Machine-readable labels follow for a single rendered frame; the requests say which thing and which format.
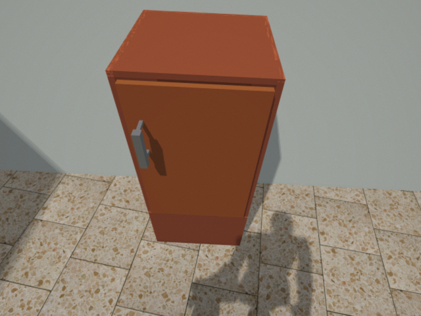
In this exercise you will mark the cupboard door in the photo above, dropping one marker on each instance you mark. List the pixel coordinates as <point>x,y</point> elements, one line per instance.
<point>204,142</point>

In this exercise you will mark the handle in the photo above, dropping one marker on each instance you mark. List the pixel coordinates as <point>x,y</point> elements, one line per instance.
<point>139,146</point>

